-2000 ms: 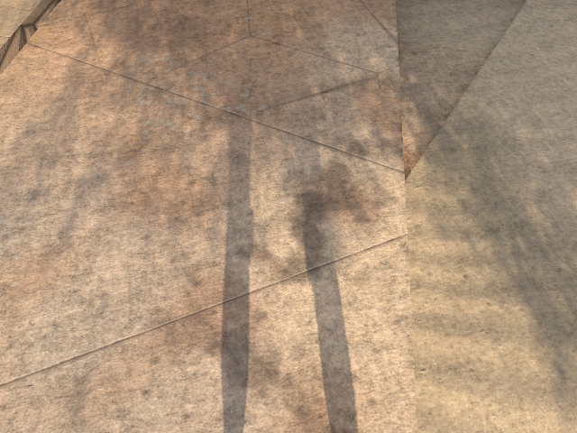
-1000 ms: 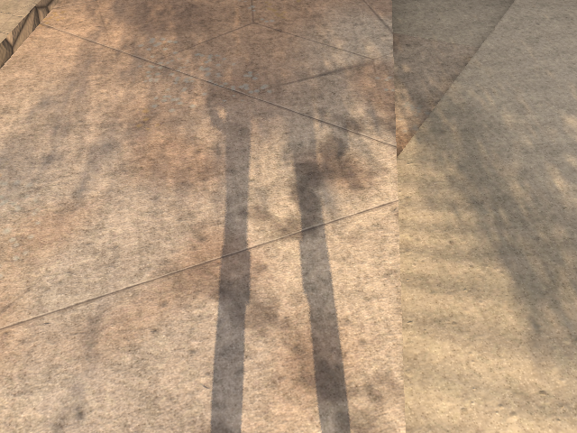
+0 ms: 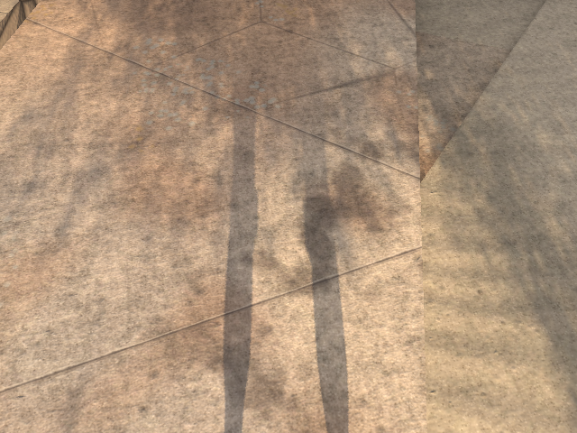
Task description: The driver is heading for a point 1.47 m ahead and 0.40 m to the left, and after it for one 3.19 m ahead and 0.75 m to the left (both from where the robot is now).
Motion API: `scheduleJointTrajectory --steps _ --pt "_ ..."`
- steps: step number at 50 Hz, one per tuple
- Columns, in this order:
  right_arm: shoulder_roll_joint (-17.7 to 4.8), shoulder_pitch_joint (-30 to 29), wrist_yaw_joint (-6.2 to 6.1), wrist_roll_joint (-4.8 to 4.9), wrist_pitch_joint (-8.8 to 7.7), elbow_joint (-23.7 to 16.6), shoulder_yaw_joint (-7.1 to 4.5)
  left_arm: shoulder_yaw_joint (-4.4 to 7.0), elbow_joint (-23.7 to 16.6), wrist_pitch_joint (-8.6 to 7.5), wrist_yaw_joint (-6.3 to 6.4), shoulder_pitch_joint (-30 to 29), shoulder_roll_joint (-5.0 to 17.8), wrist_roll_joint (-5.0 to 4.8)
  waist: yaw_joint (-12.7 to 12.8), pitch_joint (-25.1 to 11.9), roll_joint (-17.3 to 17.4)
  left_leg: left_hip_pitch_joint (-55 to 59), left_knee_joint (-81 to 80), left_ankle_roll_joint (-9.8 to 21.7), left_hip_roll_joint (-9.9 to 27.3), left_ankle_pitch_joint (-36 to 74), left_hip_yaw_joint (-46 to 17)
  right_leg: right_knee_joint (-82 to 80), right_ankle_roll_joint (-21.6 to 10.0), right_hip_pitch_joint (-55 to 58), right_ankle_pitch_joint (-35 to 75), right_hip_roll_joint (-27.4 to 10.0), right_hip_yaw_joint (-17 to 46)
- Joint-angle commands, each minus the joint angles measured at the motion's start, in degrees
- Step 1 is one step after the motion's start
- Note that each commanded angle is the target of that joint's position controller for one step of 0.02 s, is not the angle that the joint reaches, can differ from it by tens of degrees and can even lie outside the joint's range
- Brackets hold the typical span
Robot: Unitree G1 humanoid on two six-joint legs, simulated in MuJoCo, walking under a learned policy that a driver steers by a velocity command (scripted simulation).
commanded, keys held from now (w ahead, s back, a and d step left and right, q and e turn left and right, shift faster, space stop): w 0.30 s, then w+q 0.70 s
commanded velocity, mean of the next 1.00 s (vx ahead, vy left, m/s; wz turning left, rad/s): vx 0.50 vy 0.00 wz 0.28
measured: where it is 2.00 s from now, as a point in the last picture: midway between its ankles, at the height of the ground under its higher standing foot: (189, 253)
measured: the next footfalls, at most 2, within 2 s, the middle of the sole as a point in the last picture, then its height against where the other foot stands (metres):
left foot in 0.40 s outside the picture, level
right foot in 0.90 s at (315, 344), level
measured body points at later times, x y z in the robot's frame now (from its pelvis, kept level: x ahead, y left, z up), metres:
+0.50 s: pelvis +0.29 +0.06 -0.01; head +0.33 +0.07 +0.44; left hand +0.31 +0.33 -0.15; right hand +0.48 -0.19 -0.11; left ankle +0.38 +0.14 -0.74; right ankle +0.14 -0.08 -0.64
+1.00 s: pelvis +0.57 +0.05 +0.00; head +0.59 +0.05 +0.45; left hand +0.67 +0.35 -0.08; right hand +0.71 -0.21 -0.13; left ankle +0.43 +0.14 -0.66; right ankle +0.66 -0.04 -0.74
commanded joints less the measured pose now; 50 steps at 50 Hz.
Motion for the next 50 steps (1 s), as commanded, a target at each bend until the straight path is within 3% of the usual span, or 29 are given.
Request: scheduleJointTrajectory --steps 1,4,7,10,14,17,18,19,20,21,22,23,24,25,26,27,29,31,34,36,40,42,44,45,46,47,48,49,50 --pt "-3.32 2.62 -0.04 -0.19 0.47 -3.24 -1.18 0.44 -1.68 -1.3 -0.57 0.18 3.72 0.31 -1.48 -2.68 -5.45 -10.13 0.26 0.32 5.56 4.93 -2.14 -17.55 -9.91 7.08 3.11 -15.0 17.66" --pt "-3.54 -2.83 -0.24 -1.1 1.49 -5.91 -1.24 0.58 0.12 -1.63 -0.13 2.8 5.73 0.27 -1.41 0.95 -3.99 -15.56 -4.85 -1.54 6.3 10.89 -1.25 -20.07 -10.5 4.4 6.56 -14.53 13.48" --pt "-3.23 -10.32 0.04 -1.72 1.04 -8.73 -1.0 0.43 1.18 -1.23 0.82 5.64 6.58 0.08 0.46 2.09 -2.97 -17.45 -17.11 -2.63 5.76 21.07 0.04 -20.08 -9.01 5.45 10.31 -12.91 9.78" --pt "-2.09 -17.82 0.7 -1.35 0.51 -10.9 -0.34 0.51 2.36 -1.1 1.25 9.14 8.23 -0.64 3.35 2.59 -3.35 -13.87 -28.71 -2.69 3.65 26.61 2.74 -20.53 -7.63 7.43 10.19 -12.37 7.65" --pt "-2.54 -24.64 2.0 -0.53 0.21 -13.93 -0.07 0.75 4.76 0.21 1.42 13.68 9.51 -1.31 5.74 4.3 -3.62 -15.83 -37.83 -2.1 2.11 23.23 2.85 -17.53 -7.31 17.75 9.39 -15.75 8.66" --pt "-4.63 -23.41 3.05 -0.24 -0.32 -14.52 -0.69 1.29 5.22 1.53 1.84 13.29 10.53 -1.07 3.75 2.49 -5.62 -12.76 -41.46 -0.13 0.72 17.79 3.34 -12.92 -5.44 24.72 17.27 -17.95 7.7" --pt "-5.98 -20.21 3.2 -0.19 -0.39 -13.85 -1.29 1.51 4.91 1.86 1.95 12.17 11.15 -0.68 1.83 0.01 -6.71 -7.89 -41.66 1.03 -0.94 15.85 4.49 -8.68 -4.59 25.77 26.83 -17.43 6.31" --pt "-7.76 -13.18 3.1 -0.32 -0.31 -11.82 -2.42 1.47 4.54 2.37 2.1 11.08 11.02 -0.18 -1.87 -4.62 -6.85 1.12 -42.26 2.72 -3.28 15.33 6.25 0.4 -3.35 25.29 37.18 -15.37 3.9" --pt "-10.4 -4.01 2.74 -0.44 -0.07 -9.36 -3.73 1.06 3.39 2.63 2.53 10.8 10.21 0.5 -5.56 -11.14 -5.89 15.25 -40.44 4.81 -2.14 17.68 4.01 12.54 -1.53 19.05 37.39 -13.04 1.57" --pt "-16.07 3.76 2.34 -1.66 0.28 -8.36 -5.03 -0.52 0.86 1.85 2.48 15.44 5.51 1.47 -4.58 -20.53 4.79 38.98 -39.32 12.5 11.21 17.39 -18.54 34.18 2.26 -2.55 18.08 -7.12 -0.69" --pt "-14.18 5.49 2.53 -0.86 0.82 -7.6 -4.78 -1.79 1.86 0.28 1.93 17.81 1.97 0.95 -3.75 -26.75 14.07 49.44 -49.66 19.66 18.77 8.76 -42.01 48.69 4.6 -18.13 -20.4 1.11 4.71" --pt "-10.64 3.14 2.53 -0.68 1.07 -8.18 -3.67 -0.36 0.04 -1.36 1.26 12.43 8.43 -0.55 -4.87 -20.41 9.81 46.01 -52.13 16.46 16.43 3.45 -38.55 53.35 3.37 -25.39 -20.21 -2.4 10.23" --pt "-9.06 -1.08 2.19 -0.95 1.25 -9.41 -3.34 -0.08 -1.87 -2.41 1.06 6.68 9.78 -1.77 -4.14 -12.74 6.05 37.49 -52.84 14.41 13.88 6.39 -29.67 52.5 2.58 -27.11 -15.74 -4.91 9.2" --pt "-8.22 -4.55 2.19 -1.29 1.18 -10.16 -3.06 -0.1 -2.63 -2.82 1.35 4.22 9.34 -1.25 -2.2 -7.57 0.22 27.93 -54.41 13.57 11.77 12.77 -23.48 48.39 2.61 -25.46 -11.87 -7.08 8.3" --pt "-6.94 -6.56 2.22 -1.61 0.95 -10.92 -2.7 0.53 -2.64 -2.42 1.83 4.03 9.74 -0.38 -0.21 -5.75 -1.32 21.59 -55.7 12.73 9.92 19.29 -19.48 44.32 2.97 -21.32 -9.6 -8.77 8.33" --pt "-6.48 -7.44 2.23 -1.86 0.93 -11.38 -2.54 0.58 -3.07 -1.79 1.97 4.75 9.05 0.1 1.46 -5.23 -0.44 17.73 -57.03 12.77 8.58 21.91 -18.05 42.21 3.59 -18.19 -8.76 -9.25 8.47" --pt "-7.14 -6.98 1.87 -1.26 0.83 -11.44 -2.86 0.39 -3.76 -0.64 2.25 5.42 7.19 0.72 2.71 -4.63 0.87 13.26 -58.73 13.78 7.31 24.78 -15.13 37.7 5.37 -15.97 -8.26 -9.17 7.52" --pt "-8.55 -5.2 1.04 -0.9 0.87 -11.14 -3.4 0.27 -5.46 0.02 2.69 1.99 6.61 0.95 2.08 -2.88 1.23 10.81 -59.77 13.89 6.24 24.91 -12.84 30.89 7.02 -17.07 -4.61 -8.53 6.63" --pt "-9.81 -1.91 -0.15 -0.61 1.23 -10.55 -4.02 -0.03 -8.19 -0.13 2.71 -5.99 5.63 0.66 -0.73 -1.36 0.99 9.87 -59.49 11.24 3.91 19.4 -11.3 17.04 7.73 -16.32 6.81 -6.69 6.88" --pt "-10.28 -0.01 -0.55 -0.45 1.59 -10.2 -4.21 -0.2 -9.59 -0.48 2.4 -9.98 5.19 0.1 -2.28 -1.21 1.84 9.85 -58.63 9.88 3.53 16.91 -11.7 10.12 7.76 -13.68 11.97 -5.02 6.81" --pt "-9.78 2.61 -0.92 -0.15 2.31 -9.59 -4.28 0.56 -11.5 -1.26 1.68 -13.06 7.48 -0.58 -2.82 -1.15 3.04 14.1 -54.13 8.48 5.5 12.74 -17.04 3.46 6.57 -10.55 11.88 -3.89 8.86" --pt "-9.84 2.33 -1.1 -0.44 2.77 -9.85 -4.44 1.17 -11.58 -1.82 1.39 -11.93 8.8 -0.66 -1.7 -1.39 4.35 16.09 -50.72 7.78 6.15 13.02 -19.85 2.02 5.24 -7.57 7.19 -3.56 8.8" --pt "-7.98 1.41 -0.95 -0.75 3.23 -10.49 -3.84 2.4 -9.84 -2.38 1.81 -4.39 10.62 -0.41 2.37 -4.74 4.61 14.68 -42.91 5.72 2.8 16.36 -19.4 -1.47 2.52 4.17 4.83 -4.02 7.59" --pt "-4.78 0.72 -0.65 -1.35 3.03 -11.66 -2.58 3.22 -9.01 -2.62 2.32 3.94 13.25 0.47 6.18 -12.1 0.74 8.82 -29.28 3.77 -0.46 12.31 -15.72 0.09 -1.14 17.91 2.41 -12.03 14.45" --pt "-0.99 6.67 -0.45 -0.39 2.23 -13.5 -1.3 4.68 -7.79 -1.66 2.68 10.44 18.4 1.06 4.81 -20.13 -14.96 -10.68 -11.09 -0.63 -8.7 -7.35 -7.02 -2.46 -10.16 37.95 -5.53 -25.24 36.75" --pt "-5.3 7.45 -0.55 0.64 1.9 -13.44 -1.92 4.03 -7.4 -1.13 2.3 10.82 14.4 -0.08 4.89 -18.93 -17.42 -20.39 -1.1 -1.5 -5.16 -16.15 -6.96 -6.77 -11.66 38.14 -17.58 -28.76 48.28" --pt "-9.58 3.23 -0.59 0.86 2.24 -13.16 -3.12 2.94 -8.38 -0.87 2.36 8.14 9.94 -0.29 5.78 -11.23 -9.87 -22.77 2.8 -1.92 -2.5 -10.98 -7.55 -7.93 -8.99 31.21 -19.59 -26.44 41.15" --pt "-9.54 0.16 -0.66 0.23 2.67 -13.74 -3.36 2.48 -8.77 -0.58 2.32 5.26 8.58 -0.08 4.96 -6.67 -5.91 -21.58 2.79 -2.34 -0.52 -6.49 -5.65 -8.54 -6.94 24.27 -13.68 -23.87 32.84" --pt "-8.65 -1.69 -0.5 -0.34 2.9 -14.43 -3.48 2.05 -8.53 -0.4 2.19 2.89 7.28 0.05 3.77 -3.04 -5.37 -20.36 0.58 -2.68 1.06 -3.26 -5.11 -10.19 -6.2 18.25 -7.88 -21.23 26.89"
